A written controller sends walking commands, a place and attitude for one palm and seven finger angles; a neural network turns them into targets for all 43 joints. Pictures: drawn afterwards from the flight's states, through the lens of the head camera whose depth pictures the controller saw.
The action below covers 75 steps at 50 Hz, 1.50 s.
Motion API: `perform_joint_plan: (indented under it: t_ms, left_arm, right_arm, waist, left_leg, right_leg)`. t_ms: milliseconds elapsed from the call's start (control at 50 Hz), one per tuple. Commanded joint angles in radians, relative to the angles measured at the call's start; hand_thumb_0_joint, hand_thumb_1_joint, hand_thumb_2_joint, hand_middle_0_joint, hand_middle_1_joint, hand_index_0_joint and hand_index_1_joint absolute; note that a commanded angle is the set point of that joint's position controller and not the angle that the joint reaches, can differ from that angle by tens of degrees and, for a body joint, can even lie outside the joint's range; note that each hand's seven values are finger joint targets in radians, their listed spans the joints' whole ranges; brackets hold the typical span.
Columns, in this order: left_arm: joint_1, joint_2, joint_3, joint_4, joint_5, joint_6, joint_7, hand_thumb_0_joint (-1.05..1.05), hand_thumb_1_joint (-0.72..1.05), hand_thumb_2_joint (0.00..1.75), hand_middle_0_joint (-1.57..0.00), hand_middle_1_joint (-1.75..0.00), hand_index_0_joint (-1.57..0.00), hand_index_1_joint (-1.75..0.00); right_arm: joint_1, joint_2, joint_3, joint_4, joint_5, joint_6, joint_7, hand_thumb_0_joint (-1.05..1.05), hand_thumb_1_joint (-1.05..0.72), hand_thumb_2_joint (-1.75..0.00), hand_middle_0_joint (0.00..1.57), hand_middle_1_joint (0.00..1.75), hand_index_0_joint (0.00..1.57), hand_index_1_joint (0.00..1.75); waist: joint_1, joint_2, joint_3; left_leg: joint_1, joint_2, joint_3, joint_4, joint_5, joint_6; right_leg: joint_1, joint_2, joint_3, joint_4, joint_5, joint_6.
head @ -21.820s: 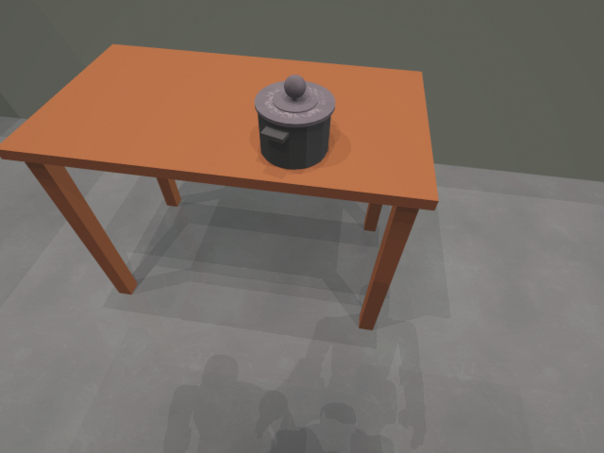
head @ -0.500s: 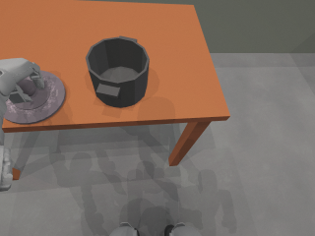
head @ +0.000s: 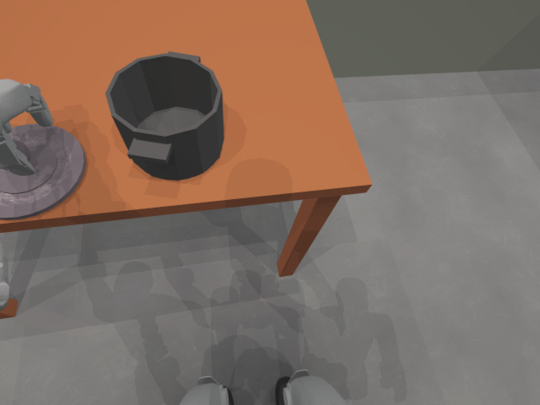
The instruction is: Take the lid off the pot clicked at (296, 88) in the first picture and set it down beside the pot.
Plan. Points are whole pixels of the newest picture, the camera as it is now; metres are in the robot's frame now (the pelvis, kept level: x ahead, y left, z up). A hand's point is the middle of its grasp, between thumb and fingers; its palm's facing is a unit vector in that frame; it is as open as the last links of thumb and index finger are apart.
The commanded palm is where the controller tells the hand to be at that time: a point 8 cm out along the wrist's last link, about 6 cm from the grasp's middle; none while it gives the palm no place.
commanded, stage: open the fingers wide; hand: left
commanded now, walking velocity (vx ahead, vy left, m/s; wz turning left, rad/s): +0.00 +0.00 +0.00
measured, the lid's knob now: (11, 155) +0.50 +0.34 +0.01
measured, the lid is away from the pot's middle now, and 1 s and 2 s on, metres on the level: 0.23 0.23 0.23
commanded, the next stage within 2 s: raise the empty hand in 0.24 s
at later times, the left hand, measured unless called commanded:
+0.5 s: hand out of the picture +0.49 +0.34 +0.06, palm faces -0.46 -0.11 -0.88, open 10.9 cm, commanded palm +0.52 +0.33 +0.12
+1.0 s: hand out of the picture +0.50 +0.33 +0.11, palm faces -0.41 -0.11 -0.91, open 10.9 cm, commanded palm +0.53 +0.32 +0.18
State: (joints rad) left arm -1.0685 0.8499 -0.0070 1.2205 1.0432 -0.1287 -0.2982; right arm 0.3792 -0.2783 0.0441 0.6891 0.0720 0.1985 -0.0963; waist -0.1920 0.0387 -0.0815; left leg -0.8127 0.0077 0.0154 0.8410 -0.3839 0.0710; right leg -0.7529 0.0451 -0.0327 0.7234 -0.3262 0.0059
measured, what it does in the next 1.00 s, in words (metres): stands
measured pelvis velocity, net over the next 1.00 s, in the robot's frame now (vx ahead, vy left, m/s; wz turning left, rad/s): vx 0.01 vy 0.02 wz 0.02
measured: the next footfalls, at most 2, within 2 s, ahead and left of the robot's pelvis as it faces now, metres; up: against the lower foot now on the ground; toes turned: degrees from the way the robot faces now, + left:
none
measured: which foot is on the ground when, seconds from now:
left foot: down 0.00-1.00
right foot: down 0.00-1.00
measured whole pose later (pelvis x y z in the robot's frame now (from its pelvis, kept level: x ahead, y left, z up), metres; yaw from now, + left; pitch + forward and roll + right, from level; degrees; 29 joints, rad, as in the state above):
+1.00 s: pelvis +0.01 +0.02 +0.01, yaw +1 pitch +18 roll -4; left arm -1.15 0.83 -0.07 1.18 1.02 -0.09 -0.36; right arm 0.36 -0.26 0.03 0.70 0.09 0.21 -0.08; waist -0.16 0.04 -0.10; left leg -0.72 -0.02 0.01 0.78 -0.37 0.09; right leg -0.64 0.03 -0.03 0.64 -0.31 0.02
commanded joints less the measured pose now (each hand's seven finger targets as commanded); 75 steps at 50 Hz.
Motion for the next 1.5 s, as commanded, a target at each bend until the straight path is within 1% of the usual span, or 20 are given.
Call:
perform_joint_plan:
  t_ms: [0, 120, 180, 240, 280, 340, 480, 560, 580, 680, 720, 800, 940, 1080, 1240, 1300, 1360, 1380, 1440, 1480]
  left_arm:
    - [-0.404, 0.388, 0.103, -0.187, 0.000, -0.013, 0.036, 0.00, 0.05, 0.51, -0.30, -0.94, -0.30, -0.94]
    - [-0.362, 0.386, 0.081, -0.149, -0.009, -0.007, 0.017, 0.00, 0.05, 0.52, -0.31, -0.94, -0.31, -0.94]
    - [-0.401, 0.385, 0.084, -0.224, -0.012, -0.025, 0.006, 0.00, 0.05, 0.52, -0.31, -0.94, -0.31, -0.94]
    - [-0.374, 0.390, 0.095, -0.205, -0.027, -0.033, -0.009, 0.00, 0.06, 0.51, -0.30, -0.95, -0.30, -0.95]
    - [-0.394, 0.411, 0.118, -0.257, -0.035, -0.050, -0.011, 0.00, 0.06, 0.49, -0.30, -0.95, -0.30, -0.95]
    - [-0.382, 0.319, 0.060, -0.239, -0.034, -0.048, -0.013, 0.00, 0.07, 0.48, -0.30, -0.96, -0.30, -0.96]
    - [-0.455, 0.352, 0.098, -0.336, -0.035, -0.045, 0.008, 0.00, 0.07, 0.48, -0.30, -0.96, -0.30, -0.96]
    - [-0.415, 0.277, 0.047, -0.224, -0.045, -0.011, 0.005, 0.00, 0.07, 0.48, -0.30, -0.96, -0.30, -0.96]
    - [-0.436, 0.317, 0.063, -0.227, -0.034, -0.002, 0.006, 0.00, 0.07, 0.48, -0.30, -0.96, -0.30, -0.96]
    - [-0.496, 0.293, 0.044, -0.289, -0.027, 0.010, -0.006, 0.00, 0.07, 0.48, -0.30, -0.96, -0.30, -0.96]
    - [-0.492, 0.291, 0.039, -0.250, -0.031, 0.018, -0.014, 0.00, 0.07, 0.48, -0.30, -0.96, -0.30, -0.96]
    - [-0.527, 0.233, -0.011, -0.226, -0.029, 0.029, -0.020, 0.00, 0.07, 0.48, -0.30, -0.96, -0.30, -0.96]
    - [-0.551, 0.238, -0.010, -0.214, -0.031, 0.050, -0.029, 0.00, 0.07, 0.48, -0.30, -0.96, -0.30, -0.96]
    - [-0.593, 0.307, 0.031, -0.284, -0.021, 0.057, -0.031, 0.00, 0.07, 0.48, -0.30, -0.96, -0.30, -0.96]
    - [-0.528, 0.268, -0.017, -0.197, -0.038, 0.095, -0.067, 0.00, 0.07, 0.48, -0.30, -0.96, -0.30, -0.96]
    - [-0.546, 0.314, 0.000, -0.211, -0.036, 0.089, -0.078, 0.00, 0.07, 0.48, -0.30, -0.96, -0.30, -0.96]
    - [-0.613, 0.245, -0.051, -0.313, -0.060, 0.077, -0.096, 0.00, 0.07, 0.48, -0.30, -0.96, -0.30, -0.96]
    - [-0.621, 0.293, -0.016, -0.316, -0.054, 0.077, -0.095, 0.00, 0.07, 0.48, -0.30, -0.96, -0.30, -0.96]
    - [-0.590, 0.256, -0.049, -0.227, -0.064, 0.090, -0.109, 0.00, 0.07, 0.48, -0.30, -0.96, -0.30, -0.96]
    - [-0.629, 0.287, -0.032, -0.282, -0.063, 0.087, -0.110, 0.00, 0.07, 0.48, -0.30, -0.96, -0.30, -0.96]
  right_arm:
    - [0.161, -0.194, -0.058, -0.045, 0.001, -0.006, -0.028, 0.00, -0.90, -0.90, 0.20, 0.30, 0.20, 0.30]
    - [0.149, -0.196, -0.052, -0.047, 0.008, 0.002, -0.029, 0.00, -0.90, -0.90, 0.20, 0.30, 0.20, 0.30]
    - [0.157, -0.196, -0.061, -0.042, 0.006, 0.003, -0.030, 0.00, -0.90, -0.90, 0.20, 0.30, 0.20, 0.30]
    - [0.158, -0.197, -0.064, -0.039, 0.007, 0.006, -0.032, 0.00, -0.90, -0.90, 0.20, 0.30, 0.20, 0.30]
    - [0.158, -0.197, -0.067, -0.033, 0.006, 0.009, -0.034, 0.00, -0.90, -0.90, 0.20, 0.30, 0.20, 0.30]
    - [0.152, -0.194, -0.073, -0.023, 0.004, 0.013, -0.026, 0.00, -0.90, -0.90, 0.20, 0.30, 0.20, 0.30]
    - [0.137, -0.191, -0.081, -0.025, -0.001, 0.021, -0.016, 0.00, -0.90, -0.90, 0.20, 0.30, 0.20, 0.30]
    - [0.131, -0.192, -0.073, -0.027, 0.009, 0.020, -0.012, 0.00, -0.90, -0.90, 0.20, 0.30, 0.20, 0.30]
    - [0.127, -0.197, -0.073, -0.029, 0.007, 0.023, -0.011, 0.00, -0.90, -0.90, 0.20, 0.30, 0.20, 0.30]
    - [0.120, -0.190, -0.079, -0.036, 0.006, 0.018, -0.005, 0.00, -0.90, -0.90, 0.20, 0.30, 0.20, 0.30]
    - [0.121, -0.193, -0.077, -0.036, 0.009, 0.019, -0.008, 0.00, -0.90, -0.90, 0.20, 0.30, 0.20, 0.30]
    - [0.120, -0.191, -0.077, -0.031, 0.011, 0.014, -0.008, 0.00, -0.90, -0.90, 0.20, 0.30, 0.20, 0.30]
    - [0.126, -0.193, -0.078, -0.026, 0.013, 0.004, -0.006, 0.00, -0.90, -0.90, 0.20, 0.30, 0.20, 0.30]
    - [0.119, -0.188, -0.077, -0.037, 0.012, -0.002, -0.007, 0.00, -0.90, -0.90, 0.20, 0.30, 0.20, 0.30]
    - [0.084, -0.190, -0.070, -0.048, 0.028, 0.003, -0.006, 0.00, -0.90, -0.90, 0.20, 0.30, 0.20, 0.30]
    - [0.073, -0.192, -0.064, -0.054, 0.032, 0.005, -0.014, 0.00, -0.90, -0.90, 0.20, 0.30, 0.20, 0.30]
    - [0.056, -0.185, -0.068, -0.060, 0.033, 0.000, -0.016, 0.00, -0.90, -0.90, 0.20, 0.30, 0.20, 0.30]
    - [0.062, -0.190, -0.072, -0.050, 0.031, 0.003, -0.014, 0.00, -0.90, -0.90, 0.20, 0.30, 0.20, 0.30]
    - [0.057, -0.191, -0.069, -0.040, 0.037, 0.002, -0.015, 0.00, -0.90, -0.90, 0.20, 0.30, 0.20, 0.30]
    - [0.044, -0.192, -0.068, -0.042, 0.036, 0.006, -0.015, 0.00, -0.90, -0.90, 0.20, 0.30, 0.20, 0.30]
  waist:
    - [0.027, 0.155, -0.505]
    - [0.021, 0.113, -0.430]
    - [0.022, 0.180, -0.509]
    - [0.013, 0.142, -0.499]
    - [0.024, 0.173, -0.534]
    - [0.012, 0.197, -0.477]
    - [0.034, 0.264, -0.550]
    - [0.021, 0.161, -0.447]
    - [0.026, 0.169, -0.464]
    - [0.037, 0.220, -0.522]
    - [0.026, 0.170, -0.476]
    - [0.018, 0.189, -0.434]
    - [0.020, 0.137, -0.441]
    - [0.045, 0.197, -0.517]
    - [0.040, 0.098, -0.380]
    - [0.042, 0.097, -0.391]
    - [0.044, 0.154, -0.447]
    - [0.041, 0.164, -0.459]
    - [0.026, 0.092, -0.379]
    - [0.040, 0.127, -0.426]
  left_leg:
    - [0.457, -0.016, -0.055, -0.037, 0.512, -0.002]
    - [0.348, -0.023, -0.027, -0.042, 0.427, 0.005]
    - [0.456, -0.012, -0.040, -0.031, 0.533, 0.001]
    - [0.450, -0.013, -0.040, -0.020, 0.543, 0.007]
    - [0.507, -0.003, -0.052, -0.019, 0.618, 0.000]
    - [0.538, 0.001, -0.065, -0.018, 0.647, -0.009]
    - [0.676, 0.019, -0.102, -0.036, 0.782, -0.043]
    - [0.588, 0.010, -0.091, -0.057, 0.674, -0.028]
    - [0.583, 0.009, -0.091, -0.062, 0.651, -0.027]
    - [0.678, 0.017, -0.114, -0.073, 0.724, -0.048]
    - [0.635, 0.013, -0.113, -0.081, 0.662, -0.040]
    - [0.648, 0.016, -0.123, -0.099, 0.635, -0.045]
    - [0.629, 0.009, -0.116, -0.122, 0.575, -0.035]
    - [0.691, 0.007, -0.109, -0.131, 0.686, -0.047]
    - [0.563, -0.012, -0.067, -0.172, 0.535, -0.011]
    - [0.547, -0.018, -0.057, -0.178, 0.498, -0.003]
    - [0.631, -0.011, -0.063, -0.181, 0.582, -0.004]
    - [0.658, -0.005, -0.073, -0.176, 0.600, -0.008]
    - [0.588, -0.013, -0.061, -0.188, 0.488, 0.003]
    - [0.614, -0.012, -0.058, -0.192, 0.528, 0.000]
  right_leg:
    - [0.110, 0.047, -0.010, -0.062, 0.261, -0.039]
    - [0.145, 0.045, 0.000, -0.064, 0.277, -0.033]
    - [0.117, 0.046, -0.002, -0.061, 0.292, -0.031]
    - [0.114, 0.048, -0.002, -0.063, 0.301, -0.026]
    - [0.103, 0.048, -0.007, -0.058, 0.308, -0.025]
    - [0.025, 0.052, -0.020, -0.069, 0.265, -0.030]
    - [0.010, 0.053, -0.031, -0.079, 0.251, -0.034]
    - [0.022, 0.053, -0.043, -0.090, 0.225, -0.034]
    - [0.037, 0.051, -0.034, -0.090, 0.227, -0.033]
    - [0.033, 0.051, -0.039, -0.099, 0.218, -0.037]
    - [0.040, 0.051, -0.041, -0.107, 0.206, -0.036]
    - [0.003, 0.049, -0.045, -0.118, 0.167, -0.039]
    - [0.058, 0.047, -0.039, -0.138, 0.176, -0.038]
    - [0.129, 0.045, -0.030, -0.147, 0.242, -0.039]
    - [0.210, 0.039, -0.022, -0.184, 0.262, -0.034]
    - [0.249, 0.033, -0.014, -0.184, 0.273, -0.033]
    - [0.243, 0.029, -0.017, -0.190, 0.292, -0.033]
    - [0.235, 0.031, -0.014, -0.191, 0.290, -0.030]
    - [0.229, 0.029, -0.016, -0.205, 0.258, -0.027]
    - [0.256, 0.024, -0.011, -0.201, 0.283, -0.028]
